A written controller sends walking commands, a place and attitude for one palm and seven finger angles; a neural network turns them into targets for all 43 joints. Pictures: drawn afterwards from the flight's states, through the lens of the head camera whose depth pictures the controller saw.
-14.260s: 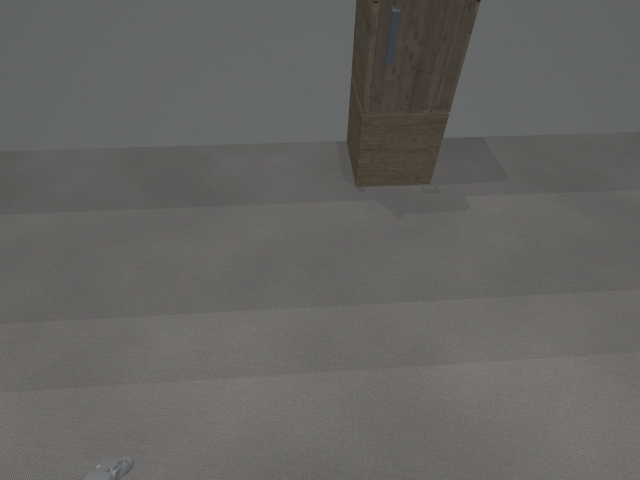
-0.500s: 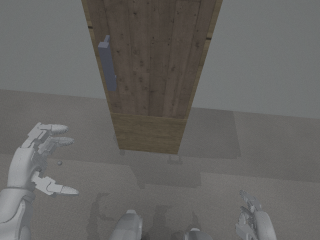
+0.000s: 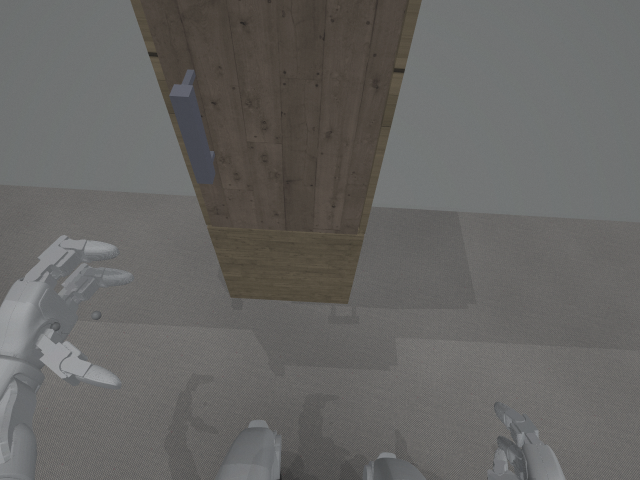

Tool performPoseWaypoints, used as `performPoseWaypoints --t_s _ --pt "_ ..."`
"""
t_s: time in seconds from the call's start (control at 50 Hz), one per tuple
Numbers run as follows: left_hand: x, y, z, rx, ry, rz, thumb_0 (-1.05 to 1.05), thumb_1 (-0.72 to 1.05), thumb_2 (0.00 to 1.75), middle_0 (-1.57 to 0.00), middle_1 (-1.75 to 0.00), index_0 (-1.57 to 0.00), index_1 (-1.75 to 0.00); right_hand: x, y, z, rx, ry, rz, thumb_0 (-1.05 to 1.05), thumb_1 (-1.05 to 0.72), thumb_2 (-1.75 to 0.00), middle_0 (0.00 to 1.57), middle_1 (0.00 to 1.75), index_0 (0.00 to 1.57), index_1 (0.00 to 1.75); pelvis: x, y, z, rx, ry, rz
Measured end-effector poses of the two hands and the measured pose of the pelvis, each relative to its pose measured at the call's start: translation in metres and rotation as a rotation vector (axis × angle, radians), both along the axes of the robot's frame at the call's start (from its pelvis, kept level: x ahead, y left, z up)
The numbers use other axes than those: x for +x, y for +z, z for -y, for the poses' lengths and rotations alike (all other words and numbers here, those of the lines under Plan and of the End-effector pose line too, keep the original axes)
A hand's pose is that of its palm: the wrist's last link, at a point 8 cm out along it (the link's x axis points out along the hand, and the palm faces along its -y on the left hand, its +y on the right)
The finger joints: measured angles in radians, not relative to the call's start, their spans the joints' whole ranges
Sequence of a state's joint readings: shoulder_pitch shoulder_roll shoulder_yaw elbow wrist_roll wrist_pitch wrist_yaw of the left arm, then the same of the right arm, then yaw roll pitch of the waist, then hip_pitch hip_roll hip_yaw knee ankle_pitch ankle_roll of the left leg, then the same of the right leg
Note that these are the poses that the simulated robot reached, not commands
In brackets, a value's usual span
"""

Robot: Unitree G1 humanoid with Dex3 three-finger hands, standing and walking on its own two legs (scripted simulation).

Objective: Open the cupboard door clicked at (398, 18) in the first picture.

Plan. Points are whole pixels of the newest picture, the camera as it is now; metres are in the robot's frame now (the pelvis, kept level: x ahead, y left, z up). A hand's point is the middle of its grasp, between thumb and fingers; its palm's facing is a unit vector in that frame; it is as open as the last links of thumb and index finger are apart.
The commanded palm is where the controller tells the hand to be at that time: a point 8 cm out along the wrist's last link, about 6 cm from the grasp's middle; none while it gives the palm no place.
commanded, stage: raise the hand with hooked fingers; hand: left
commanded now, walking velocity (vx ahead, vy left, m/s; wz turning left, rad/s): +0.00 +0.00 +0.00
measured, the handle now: (198, 129) +0.61 +0.23 +0.04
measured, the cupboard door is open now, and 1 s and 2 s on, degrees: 0 0 0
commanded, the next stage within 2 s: move the hooked fingers beside the handle in 0.28 s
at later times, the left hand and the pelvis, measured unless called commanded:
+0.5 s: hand (87, 315) +0.28 +0.28 +0.06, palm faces +0.01 -1.00 -0.04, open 14.0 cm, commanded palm +0.27 +0.32 +0.06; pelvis -0.01 +0.00 +0.00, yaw +1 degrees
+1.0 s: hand (117, 234) +0.39 +0.29 +0.05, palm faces +0.01 -1.00 -0.03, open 14.0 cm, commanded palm +0.38 +0.32 +0.05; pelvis -0.01 +0.01 -0.02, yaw -1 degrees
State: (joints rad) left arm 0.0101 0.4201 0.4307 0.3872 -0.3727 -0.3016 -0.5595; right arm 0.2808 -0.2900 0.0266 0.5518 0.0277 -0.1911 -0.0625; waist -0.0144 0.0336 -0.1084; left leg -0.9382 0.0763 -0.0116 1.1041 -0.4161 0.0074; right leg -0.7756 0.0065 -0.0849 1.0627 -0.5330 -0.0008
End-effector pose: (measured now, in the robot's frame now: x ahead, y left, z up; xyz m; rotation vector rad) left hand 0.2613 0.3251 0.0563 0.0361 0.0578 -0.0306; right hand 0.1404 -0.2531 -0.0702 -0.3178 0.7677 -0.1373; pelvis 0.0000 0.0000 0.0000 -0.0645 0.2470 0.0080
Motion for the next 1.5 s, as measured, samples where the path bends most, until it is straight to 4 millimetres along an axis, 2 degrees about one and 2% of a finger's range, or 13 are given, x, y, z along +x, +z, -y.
performPoseWaypoints --t_s 0.14,0.34,0.48,0.56,0.64,0.74,0.82,0.94,1.02,1.2,1.34,1.5 --pt "-0.003 0.003 -0.003 0.008 0.058 0.056 -0.02 -0.49 0.3 -0.3 -1.2 -0.3 -1.2 -0.002 -0.002 -0.001 0.007 0.001 0.0 0.02 -0.91 -0.9 0.21 0.3 0.2 0.3 -0.004 -0.002 0.002 0.001 0.001 0.006" --pt "-0.011 0.003 -0.003 0.001 0.036 0.032 -0.02 -0.49 0.3 -0.3 -1.2 -0.31 -1.2 0.002 -0.003 -0.01 0.028 0.017 0.02 0.02 -0.91 -0.9 0.21 0.3 0.2 0.3 -0.007 -0.002 0.001 0.0 0.003 0.011" --pt "-0.008 0.006 -0.005 0.009 0.044 0.064 -0.02 -0.5 0.3 -0.3 -1.2 -0.3 -1.2 0.003 -0.004 -0.011 0.018 0.031 0.027 0.02 -0.91 -0.9 0.21 0.3 0.2 0.3 -0.01 -0.004 0.001 -0.002 0.008 0.013" --pt "0.008 0.002 -0.006 -0.008 0.043 0.065 -0.02 -0.5 0.3 -0.3 -1.2 -0.31 -1.2 0.001 -0.008 -0.01 0.004 0.033 0.016 0.02 -0.91 -0.9 0.21 0.3 0.2 0.3 -0.013 -0.007 0.001 -0.005 0.012 0.009" --pt "0.032 -0.003 -0.006 -0.017 0.03 0.051 -0.02 -0.5 0.3 -0.3 -1.2 -0.31 -1.2 -0.006 -0.013 -0.006 -0.012 0.021 -0.009 0.02 -0.91 -0.9 0.21 0.3 0.2 0.3 -0.016 -0.011 0.001 -0.008 0.009 -0.004" --pt "0.061 0.001 -0.003 -0.011 0.01 0.061 -0.02 -0.5 0.3 -0.3 -1.2 -0.3 -1.2 -0.022 -0.018 -0.001 -0.02 -0.015 -0.058 0.02 -0.91 -0.9 0.21 0.3 0.2 0.3 -0.015 -0.012 0.0 -0.009 -0.001 -0.021" --pt "0.079 0.0 -0.008 -0.019 0.025 0.046 -0.02 -0.49 0.3 -0.3 -1.2 -0.31 -1.2 -0.038 -0.022 0.003 -0.021 -0.048 -0.112 0.02 -0.91 -0.9 0.21 0.3 0.2 0.3 -0.012 -0.013 -0.001 -0.007 -0.013 -0.038" --pt "0.098 -0.005 -0.016 -0.012 0.046 0.024 -0.02 -0.49 0.3 -0.3 -1.2 -0.3 -1.2 -0.061 -0.029 0.007 -0.027 -0.086 -0.206 0.01 -0.91 -0.9 0.21 0.3 0.2 0.3 -0.009 -0.015 -0.004 -0.009 -0.02 -0.063" --pt "0.112 -0.004 -0.013 -0.008 0.032 0.05 -0.02 -0.49 0.3 -0.3 -1.2 -0.3 -1.2 -0.072 -0.033 0.009 -0.034 -0.104 -0.264 0.01 -0.91 -0.9 0.21 0.3 0.2 0.3 -0.007 -0.016 -0.006 -0.012 -0.019 -0.078" --pt "0.148 -0.005 -0.005 -0.028 0.025 0.036 -0.02 -0.5 0.3 -0.3 -1.2 -0.3 -1.2 -0.085 -0.036 0.009 -0.034 -0.144 -0.321 0.01 -0.91 -0.9 0.21 0.3 0.2 0.3 -0.005 -0.018 -0.007 -0.012 -0.029 -0.105" --pt "0.168 0.001 -0.008 -0.007 0.051 0.052 -0.02 -0.49 0.3 -0.3 -1.2 -0.3 -1.2 -0.097 -0.04 0.011 -0.033 -0.164 -0.371 0.01 -0.91 -0.9 0.21 0.3 0.2 0.3 -0.005 -0.021 -0.007 -0.014 -0.034 -0.122" --pt "0.192 -0.001 -0.002 -0.013 0.033 0.033 -0.02 -0.5 0.3 -0.3 -1.2 -0.3 -1.2 -0.117 -0.048 0.014 -0.042 -0.193 -0.453 0.01 -0.91 -0.9 0.21 0.3 0.2 0.3 -0.008 -0.026 -0.004 -0.016 -0.037 -0.15"
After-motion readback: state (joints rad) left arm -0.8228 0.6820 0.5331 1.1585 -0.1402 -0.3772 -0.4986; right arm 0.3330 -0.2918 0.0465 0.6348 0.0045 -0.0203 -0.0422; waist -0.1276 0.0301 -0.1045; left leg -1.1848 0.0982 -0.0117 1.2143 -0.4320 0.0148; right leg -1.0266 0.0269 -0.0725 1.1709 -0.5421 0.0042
